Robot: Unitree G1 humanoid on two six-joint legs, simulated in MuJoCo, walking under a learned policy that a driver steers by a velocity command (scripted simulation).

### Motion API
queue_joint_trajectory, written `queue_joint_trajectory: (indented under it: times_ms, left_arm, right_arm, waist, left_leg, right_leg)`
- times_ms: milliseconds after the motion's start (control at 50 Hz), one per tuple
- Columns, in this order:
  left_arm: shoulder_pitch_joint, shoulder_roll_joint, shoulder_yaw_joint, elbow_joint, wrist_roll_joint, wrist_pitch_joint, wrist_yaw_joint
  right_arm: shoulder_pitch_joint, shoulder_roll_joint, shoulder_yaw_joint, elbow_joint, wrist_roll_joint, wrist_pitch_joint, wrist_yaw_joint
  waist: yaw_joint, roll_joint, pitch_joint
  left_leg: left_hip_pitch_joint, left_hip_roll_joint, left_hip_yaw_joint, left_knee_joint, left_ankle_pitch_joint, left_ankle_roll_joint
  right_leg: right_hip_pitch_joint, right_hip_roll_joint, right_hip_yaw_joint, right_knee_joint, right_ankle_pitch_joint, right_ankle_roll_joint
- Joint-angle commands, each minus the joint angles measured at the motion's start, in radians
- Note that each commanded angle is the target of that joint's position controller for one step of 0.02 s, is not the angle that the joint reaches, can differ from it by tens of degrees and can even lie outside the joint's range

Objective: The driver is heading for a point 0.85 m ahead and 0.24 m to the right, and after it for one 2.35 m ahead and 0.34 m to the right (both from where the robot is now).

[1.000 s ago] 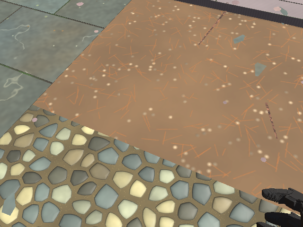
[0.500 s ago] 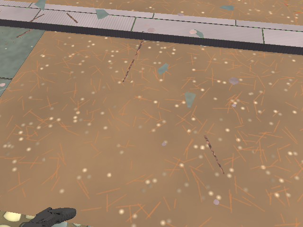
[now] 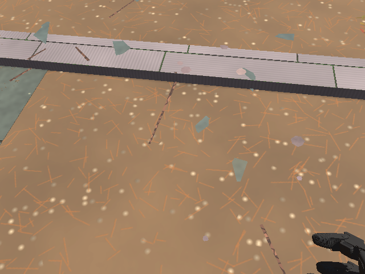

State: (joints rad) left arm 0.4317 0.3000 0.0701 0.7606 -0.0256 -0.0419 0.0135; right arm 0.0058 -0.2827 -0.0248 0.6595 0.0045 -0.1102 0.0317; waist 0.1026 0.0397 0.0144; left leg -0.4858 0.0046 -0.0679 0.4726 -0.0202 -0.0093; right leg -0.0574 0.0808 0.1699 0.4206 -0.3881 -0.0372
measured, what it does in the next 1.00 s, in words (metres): walks ahead, turning right: left foot, then right foot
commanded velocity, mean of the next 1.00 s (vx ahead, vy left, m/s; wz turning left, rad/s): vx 0.39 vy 0.00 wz -0.46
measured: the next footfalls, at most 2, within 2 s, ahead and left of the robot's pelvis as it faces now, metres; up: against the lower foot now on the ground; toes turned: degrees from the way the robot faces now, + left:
left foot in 0.02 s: +0.17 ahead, +0.13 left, +0.00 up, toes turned -4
right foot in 0.54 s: +0.40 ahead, -0.19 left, +0.00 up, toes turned -22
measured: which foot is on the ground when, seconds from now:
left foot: up 0.00-0.00, down 0.02-0.54, up 0.56-0.96, down 0.98-1.00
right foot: down 0.00-0.04, up 0.06-0.52, down 0.54-1.00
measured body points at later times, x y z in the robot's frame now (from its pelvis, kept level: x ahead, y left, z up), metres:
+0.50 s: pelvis +0.25 -0.03 -0.01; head +0.29 -0.05 +0.44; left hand +0.55 +0.12 -0.07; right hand +0.17 -0.32 -0.13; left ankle +0.13 +0.13 -0.73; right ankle +0.36 -0.18 -0.72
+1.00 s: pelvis +0.47 -0.12 +0.00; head +0.49 -0.13 +0.45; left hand +0.70 +0.08 -0.11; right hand +0.51 -0.42 -0.10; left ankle +0.62 -0.07 -0.73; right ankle +0.36 -0.17 -0.73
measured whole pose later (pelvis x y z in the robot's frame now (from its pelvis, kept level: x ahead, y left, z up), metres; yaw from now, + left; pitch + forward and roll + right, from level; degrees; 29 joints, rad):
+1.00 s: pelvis +0.47 -0.12 +0.00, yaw -27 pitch +1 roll -2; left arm 0.23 0.28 0.04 0.74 0.01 -0.03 0.01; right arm 0.13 -0.28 -0.03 0.74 -0.01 -0.07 0.03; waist 0.02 0.04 0.02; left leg -0.45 0.01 -0.02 0.52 -0.03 0.01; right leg -0.14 0.11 0.06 0.50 -0.37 -0.06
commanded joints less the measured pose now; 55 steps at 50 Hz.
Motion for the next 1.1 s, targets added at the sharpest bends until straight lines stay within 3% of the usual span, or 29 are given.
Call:
queue_joint_trajectory:
  times_ms: [20, 40, 60, 80, 100, 120, 160, 260, 360, 440, 480, 520, 540, 560, 580, 600, 620, 640, 700, 760, 820, 880, 960, 980, 1000, 1020, 1040, 1060, 1100]
  left_arm:
    - [-0.061, 0.085, 0.015, -0.080, 0.012, -0.004, 0.001]
    - [0.020, 0.014, -0.007, -0.106, 0.009, -0.013, 0.002]
    - [0.076, 0.048, -0.008, -0.120, -0.014, -0.023, 0.003]
    - [0.011, 0.136, 0.016, -0.103, -0.024, -0.018, 0.004]
    - [-0.071, 0.153, 0.022, -0.115, -0.013, -0.010, 0.003]
    - [-0.110, 0.138, 0.023, -0.123, -0.003, -0.005, 0.002]
    - [-0.117, 0.100, 0.023, -0.128, -0.003, 0.008, -0.006]
    - [-0.188, 0.046, 0.009, -0.164, 0.005, 0.019, -0.014]
    - [-0.338, 0.023, -0.005, -0.202, 0.004, 0.003, -0.048]
    - [-0.422, 0.037, -0.002, -0.249, 0.000, 0.006, -0.070]
    - [-0.389, 0.069, 0.015, -0.256, 0.006, 0.011, -0.073]
    - [-0.158, 0.144, 0.061, -0.202, 0.006, 0.020, -0.063]
    - [0.019, 0.218, 0.095, -0.158, 0.001, 0.030, -0.043]
    - [-0.025, 0.335, 0.105, -0.169, -0.009, 0.022, -0.036]
    - [0.008, 0.252, 0.080, -0.201, -0.002, 0.003, -0.042]
    - [-0.038, 0.201, 0.061, -0.191, 0.012, -0.012, -0.046]
    - [-0.104, 0.179, 0.053, -0.195, 0.012, -0.019, -0.046]
    - [-0.175, 0.154, 0.045, -0.206, 0.014, -0.018, -0.043]
    - [-0.247, 0.135, 0.035, -0.210, 0.030, -0.016, -0.028]
    - [-0.228, 0.151, 0.036, -0.169, 0.027, -0.012, -0.009]
    - [-0.208, 0.139, 0.029, -0.138, 0.020, 0.005, 0.006]
    - [-0.183, 0.116, 0.014, -0.101, 0.029, 0.009, 0.006]
    - [-0.208, 0.109, 0.006, -0.061, 0.033, 0.003, -0.002]
    - [-0.199, 0.108, 0.005, -0.053, 0.030, 0.003, 0.001]
    - [-0.145, 0.108, 0.007, -0.054, 0.045, -0.002, 0.005]
    - [-0.061, 0.091, 0.002, -0.050, 0.049, -0.005, 0.012]
    - [-0.123, 0.102, -0.001, -0.061, 0.054, 0.005, 0.016]
    - [-0.149, 0.128, 0.007, -0.076, 0.035, 0.022, 0.013]
    - [-0.207, 0.115, 0.012, -0.083, 0.019, 0.059, 0.018]
  right_arm:
    - [0.212, -0.184, -0.076, -0.023, -0.014, -0.022, -0.017]
    - [0.345, -0.270, -0.098, -0.008, -0.028, -0.013, -0.025]
    - [0.381, -0.251, -0.098, 0.016, -0.012, 0.000, -0.014]
    - [0.329, -0.165, -0.076, 0.003, -0.004, 0.005, -0.016]
    - [0.283, -0.126, -0.065, -0.001, -0.005, 0.011, -0.019]
    - [0.238, -0.104, -0.056, 0.003, -0.011, 0.014, -0.019]
    - [0.198, -0.084, -0.052, 0.016, -0.019, 0.009, -0.021]
    - [0.219, -0.129, -0.073, 0.064, -0.011, -0.007, -0.025]
    - [0.249, -0.169, -0.081, 0.097, -0.002, 0.010, -0.034]
    - [0.293, -0.207, -0.092, 0.126, 0.019, 0.033, -0.035]
    - [0.290, -0.238, -0.102, 0.126, 0.027, 0.047, -0.040]
    - [0.274, -0.242, -0.101, 0.119, 0.035, 0.061, -0.048]
    - [0.290, -0.199, -0.082, 0.103, 0.012, 0.057, -0.052]
    - [0.376, -0.050, -0.033, 0.037, -0.029, 0.033, -0.038]
    - [0.278, -0.130, -0.042, 0.028, 0.004, -0.004, -0.026]
    - [0.179, -0.179, -0.055, -0.005, 0.039, -0.021, -0.020]
    - [0.174, -0.167, -0.050, -0.004, 0.026, -0.028, -0.026]
    - [0.183, -0.171, -0.054, 0.012, -0.002, -0.025, -0.035]
    - [0.242, -0.151, -0.056, 0.039, -0.017, 0.019, -0.036]
    - [0.212, -0.101, -0.039, 0.036, -0.021, 0.040, -0.042]
    - [0.126, -0.080, -0.027, 0.023, -0.015, 0.040, -0.031]
    - [0.090, -0.085, -0.026, 0.024, -0.008, 0.033, -0.013]
    - [0.110, -0.117, -0.043, 0.023, -0.016, 0.027, 0.001]
    - [0.137, -0.136, -0.050, 0.028, -0.021, 0.026, -0.001]
    - [0.140, -0.200, -0.064, 0.014, -0.026, 0.025, -0.007]
    - [0.164, -0.233, -0.070, 0.004, -0.034, 0.034, -0.011]
    - [0.230, -0.165, -0.060, 0.015, -0.021, 0.051, -0.015]
    - [0.246, -0.145, -0.048, 0.022, -0.010, 0.059, -0.013]
    - [0.181, -0.174, -0.062, -0.003, 0.002, 0.076, -0.017]
  waist:
    - [-0.182, -0.105, -0.156]
    - [-0.188, 0.115, -0.317]
    - [-0.166, 0.302, -0.354]
    - [-0.179, 0.156, -0.212]
    - [-0.178, 0.074, -0.114]
    - [-0.155, 0.040, -0.052]
    - [-0.118, 0.081, -0.004]
    - [-0.117, 0.035, 0.013]
    - [-0.170, 0.015, 0.049]
    - [-0.180, 0.018, 0.076]
    - [-0.140, 0.046, 0.033]
    - [-0.001, 0.036, -0.101]
    - [0.072, -0.050, -0.194]
    - [-0.065, -0.326, -0.270]
    - [0.015, -0.210, -0.392]
    - [0.020, -0.156, -0.237]
    - [-0.032, -0.088, -0.151]
    - [-0.075, -0.054, -0.102]
    - [-0.142, -0.064, -0.093]
    - [-0.134, -0.088, -0.091]
    - [-0.091, -0.116, -0.104]
    - [-0.065, -0.122, -0.107]
    - [-0.096, -0.119, -0.076]
    - [-0.109, -0.101, -0.083]
    - [-0.079, -0.022, -0.119]
    - [-0.056, 0.106, -0.212]
    - [-0.125, 0.199, -0.254]
    - [-0.128, 0.155, -0.254]
    - [-0.118, 0.047, -0.145]
  left_leg:
    - [0.444, 0.104, -0.063, -0.012, -0.060, 0.087]
    - [0.806, 0.332, -0.388, -0.031, -0.158, 0.204]
    - [0.869, 0.441, -0.725, -0.145, -0.403, 0.283]
    - [0.752, 0.403, -0.627, -0.178, -0.503, 0.245]
    - [0.626, 0.361, -0.463, -0.185, -0.427, 0.209]
    - [0.511, 0.313, -0.351, -0.211, -0.313, 0.195]
    - [0.386, 0.257, -0.198, -0.266, -0.177, 0.179]
    - [0.389, 0.263, -0.014, -0.321, 0.049, 0.209]
    - [0.429, 0.242, 0.145, -0.325, 0.093, 0.172]
    - [0.536, 0.280, 0.197, -0.283, 0.182, 0.146]
    - [0.576, 0.282, 0.237, -0.163, 0.493, 0.126]
    - [0.502, 0.242, 0.290, 0.167, 0.677, 0.087]
    - [0.259, 0.204, 0.289, 0.464, 0.405, 0.044]
    - [-0.195, 0.002, 0.213, 0.815, -0.538, -0.014]
    - [-0.297, -0.012, -0.015, 0.922, -0.577, -0.003]
    - [-0.361, 0.026, -0.017, 0.905, -0.481, 0.010]
    - [-0.313, 0.065, -0.013, 0.822, -0.401, 0.013]
    - [-0.244, 0.094, -0.009, 0.751, -0.368, -0.001]
    - [-0.089, 0.104, 0.015, 0.656, -0.324, -0.042]
    - [-0.057, 0.072, 0.043, 0.496, -0.195, -0.071]
    - [0.005, 0.044, 0.051, 0.286, 0.011, -0.065]
    - [0.041, 0.040, 0.034, 0.169, 0.095, -0.043]
    - [0.095, 0.022, 0.045, 0.046, 0.006, 0.033]
    - [0.160, 0.019, 0.045, -0.012, 0.136, 0.057]
    - [0.266, 0.094, -0.046, 0.015, 0.504, 0.101]
    - [0.448, 0.227, -0.222, 0.034, 0.679, 0.251]
    - [0.517, 0.327, -0.406, -0.047, 0.648, 0.361]
    - [0.512, 0.341, -0.484, -0.092, 0.418, 0.365]
    - [0.387, 0.284, -0.430, -0.140, 0.067, 0.290]
  right_leg:
    - [-0.184, -0.144, 0.146, 0.230, 0.307, -0.079]
    - [-0.477, -0.017, 0.009, 0.576, 0.025, -0.007]
    - [-0.692, -0.023, -0.006, 0.790, -0.222, 0.016]
    - [-0.753, -0.082, 0.018, 0.875, -0.141, 0.025]
    - [-0.744, -0.117, -0.020, 0.874, -0.059, 0.029]
    - [-0.709, -0.145, -0.034, 0.833, 0.001, 0.033]
    - [-0.633, -0.188, -0.046, 0.768, 0.068, 0.033]
    - [-0.671, -0.204, -0.064, 0.617, 0.211, 0.051]
    - [-0.612, -0.183, -0.144, 0.340, 0.413, 0.032]
    - [-0.599, -0.160, -0.192, 0.230, 0.336, -0.010]
    - [-0.500, -0.103, -0.245, 0.209, 0.231, -0.050]
    - [-0.167, -0.017, -0.284, 0.134, 0.247, -0.113]
    - [0.151, -0.091, -0.130, 0.121, 0.260, -0.165]
    - [0.448, -0.355, 0.447, 0.033, 0.086, -0.344]
    - [0.485, -0.416, 0.665, -0.108, -0.039, -0.378]
    - [0.379, -0.392, 0.512, -0.122, 0.140, -0.327]
    - [0.229, -0.347, 0.373, -0.104, 0.349, -0.293]
    - [0.096, -0.309, 0.265, -0.092, 0.550, -0.266]
    - [-0.109, -0.268, 0.124, -0.113, 0.847, -0.257]
    - [-0.176, -0.220, 0.016, -0.110, 0.938, -0.233]
    - [-0.174, -0.175, -0.037, -0.092, 0.850, -0.180]
    - [-0.113, -0.216, -0.010, -0.078, 0.746, -0.168]
    - [-0.062, -0.247, 0.011, 0.041, 0.719, -0.141]
    - [-0.065, -0.208, -0.008, 0.104, 0.691, -0.109]
    - [-0.108, -0.129, -0.050, 0.213, 0.574, -0.058]
    - [-0.256, -0.036, -0.109, 0.400, 0.320, 0.013]
    - [-0.383, 0.020, -0.126, 0.589, -0.164, 0.069]
    - [-0.452, -0.004, -0.068, 0.691, -0.296, 0.074]
    - [-0.520, -0.040, -0.057, 0.752, -0.223, 0.083]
